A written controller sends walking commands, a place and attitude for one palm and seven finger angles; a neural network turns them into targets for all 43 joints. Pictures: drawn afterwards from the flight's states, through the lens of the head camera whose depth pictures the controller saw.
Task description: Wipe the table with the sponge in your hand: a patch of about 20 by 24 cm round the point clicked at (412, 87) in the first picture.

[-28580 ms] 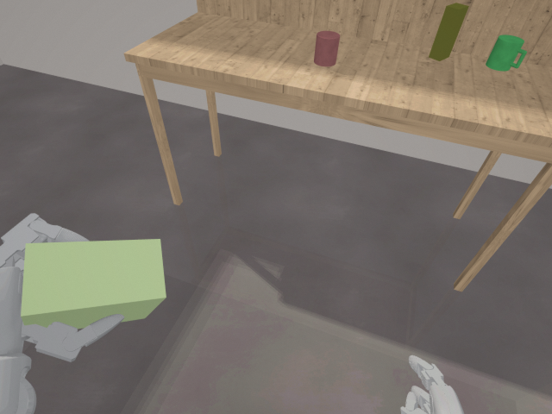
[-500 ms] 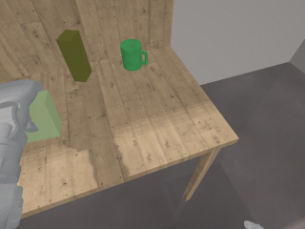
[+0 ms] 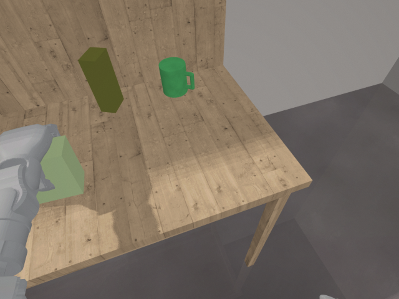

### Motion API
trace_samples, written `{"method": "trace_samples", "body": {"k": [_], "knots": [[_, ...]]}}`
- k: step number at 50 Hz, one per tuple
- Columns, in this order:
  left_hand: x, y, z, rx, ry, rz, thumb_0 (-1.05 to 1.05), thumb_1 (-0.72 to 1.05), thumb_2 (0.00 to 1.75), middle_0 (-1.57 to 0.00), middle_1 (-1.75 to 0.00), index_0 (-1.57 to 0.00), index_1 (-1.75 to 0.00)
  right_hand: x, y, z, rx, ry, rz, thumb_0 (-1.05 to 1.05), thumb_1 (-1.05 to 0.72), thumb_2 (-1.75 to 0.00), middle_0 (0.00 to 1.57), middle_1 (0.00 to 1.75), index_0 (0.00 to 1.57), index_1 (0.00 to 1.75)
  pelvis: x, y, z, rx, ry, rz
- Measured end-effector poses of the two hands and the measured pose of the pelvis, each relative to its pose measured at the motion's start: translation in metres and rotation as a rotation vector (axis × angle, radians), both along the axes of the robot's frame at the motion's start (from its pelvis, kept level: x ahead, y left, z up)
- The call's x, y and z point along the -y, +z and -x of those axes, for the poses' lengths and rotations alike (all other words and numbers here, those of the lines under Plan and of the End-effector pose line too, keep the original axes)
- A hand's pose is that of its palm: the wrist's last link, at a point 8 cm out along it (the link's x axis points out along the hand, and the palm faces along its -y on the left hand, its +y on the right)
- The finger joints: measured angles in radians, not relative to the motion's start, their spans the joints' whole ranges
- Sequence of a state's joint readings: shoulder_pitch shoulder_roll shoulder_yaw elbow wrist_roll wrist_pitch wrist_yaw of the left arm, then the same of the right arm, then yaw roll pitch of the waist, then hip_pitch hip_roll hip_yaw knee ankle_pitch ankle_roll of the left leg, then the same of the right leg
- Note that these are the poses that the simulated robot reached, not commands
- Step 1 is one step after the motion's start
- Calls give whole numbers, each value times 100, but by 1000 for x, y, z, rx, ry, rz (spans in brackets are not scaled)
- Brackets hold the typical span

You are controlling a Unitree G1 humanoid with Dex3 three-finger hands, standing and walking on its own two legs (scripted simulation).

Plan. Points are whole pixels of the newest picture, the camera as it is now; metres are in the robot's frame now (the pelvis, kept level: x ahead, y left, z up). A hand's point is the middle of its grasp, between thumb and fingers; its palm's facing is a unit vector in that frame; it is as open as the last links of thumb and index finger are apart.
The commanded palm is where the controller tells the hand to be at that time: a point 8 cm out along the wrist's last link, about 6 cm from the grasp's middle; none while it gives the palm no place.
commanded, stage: wipe back along the first lane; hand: left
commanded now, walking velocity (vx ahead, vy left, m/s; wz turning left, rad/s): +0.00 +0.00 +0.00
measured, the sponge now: (51, 177) +0.34 +0.35 +0.04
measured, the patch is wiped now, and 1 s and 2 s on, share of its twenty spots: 1.00 1.00 1.00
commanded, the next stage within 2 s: lift the sponge slowly off the table in 1.14 s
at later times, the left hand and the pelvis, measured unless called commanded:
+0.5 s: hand (40, 178) +0.31 +0.34 +0.08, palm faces -0.04 -0.03 -1.00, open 10.4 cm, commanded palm +0.28 +0.32 +0.12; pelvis +0.00 +0.00 +0.00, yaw +1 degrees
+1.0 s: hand (40, 202) +0.26 +0.31 +0.09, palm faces +0.03 -0.05 -1.00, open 10.4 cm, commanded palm +0.22 +0.29 +0.12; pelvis +0.01 +0.00 +0.00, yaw +1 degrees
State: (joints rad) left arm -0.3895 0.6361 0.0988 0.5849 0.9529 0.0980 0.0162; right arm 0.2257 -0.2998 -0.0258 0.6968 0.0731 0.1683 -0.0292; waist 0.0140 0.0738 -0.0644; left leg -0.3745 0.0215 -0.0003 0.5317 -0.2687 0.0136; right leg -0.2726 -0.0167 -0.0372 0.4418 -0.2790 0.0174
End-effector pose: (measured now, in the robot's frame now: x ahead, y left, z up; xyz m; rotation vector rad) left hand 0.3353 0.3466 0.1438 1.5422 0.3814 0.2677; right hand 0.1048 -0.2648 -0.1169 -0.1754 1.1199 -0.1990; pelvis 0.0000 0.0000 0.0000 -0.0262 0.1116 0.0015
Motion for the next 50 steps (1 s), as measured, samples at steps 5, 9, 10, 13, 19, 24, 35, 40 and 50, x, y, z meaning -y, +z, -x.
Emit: {"method": "trace_samples", "body": {"k": [5,9,10,13,19,24,35,40,50], "knots": [[5,-1,13,15,3,7,1,-52,102,-67,-131,-72,-132,-8,6,-19,65,28,-12,1,-91,-89,20,30,20,30,-1,0,2,18,4,-1],[9,-1,21,22,4,7,1,-52,102,-66,-131,-72,-132,-14,11,-36,115,56,-19,1,-91,-89,20,30,20,30,-1,0,3,29,7,-2],[10,-1,24,24,5,7,1,-51,102,-66,-131,-71,-132,-15,13,-40,127,63,-21,1,-91,-89,20,30,20,30,-1,0,4,31,8,-2],[12,-2,29,27,7,6,1,-51,102,-66,-131,-71,-133,-19,16,-50,154,82,-25,1,-91,-89,20,30,20,30,0,0,5,37,11,-2],[14,-4,34,25,13,9,0,-51,102,-65,-132,-70,-133,-23,19,-60,178,104,-29,1,-90,-89,20,30,20,30,1,0,5,42,12,-2],[16,-4,39,29,14,9,0,-50,102,-65,-132,-70,-133,-23,18,-60,175,105,-33,1,-90,-89,20,30,20,30,2,0,2,45,11,-2],[21,-4,49,36,24,11,0,-50,102,-65,-132,-70,-133,-19,12,-60,155,103,-39,1,-90,-89,20,30,20,30,3,0,-5,47,10,-4],[28,-3,61,58,12,12,0,-50,102,-64,-132,-69,-134,-20,13,-68,184,107,-54,1,-91,-89,20,30,20,30,3,0,-9,48,6,-5],[42,-4,95,98,24,27,0,-49,102,-63,-133,-69,-134,-31,22,-95,266,156,-77,1,-91,-89,20,30,20,30,4,-1,-9,67,11,-8]]}}
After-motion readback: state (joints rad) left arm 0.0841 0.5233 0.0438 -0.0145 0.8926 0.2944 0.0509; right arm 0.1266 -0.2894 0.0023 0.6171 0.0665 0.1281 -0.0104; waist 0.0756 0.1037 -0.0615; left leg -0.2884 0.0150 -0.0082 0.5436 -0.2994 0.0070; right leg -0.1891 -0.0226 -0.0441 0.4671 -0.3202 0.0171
